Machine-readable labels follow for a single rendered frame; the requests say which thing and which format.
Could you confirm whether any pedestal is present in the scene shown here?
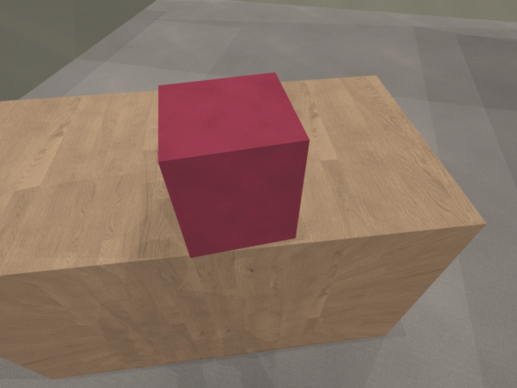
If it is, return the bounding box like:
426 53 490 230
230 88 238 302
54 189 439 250
0 75 486 379

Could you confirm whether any carton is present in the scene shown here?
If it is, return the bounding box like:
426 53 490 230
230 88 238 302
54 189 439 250
158 72 309 258

